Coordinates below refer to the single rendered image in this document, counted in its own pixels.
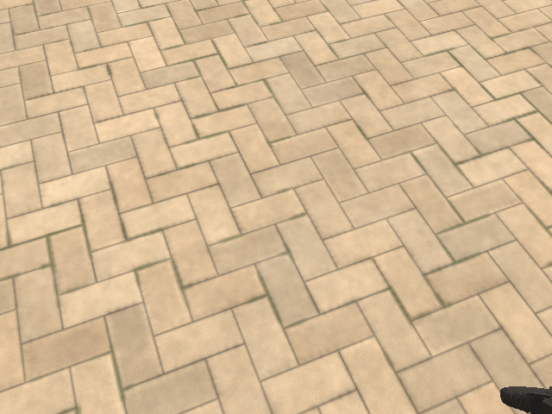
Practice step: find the right robot hand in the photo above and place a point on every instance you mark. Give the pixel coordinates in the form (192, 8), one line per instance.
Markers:
(529, 399)

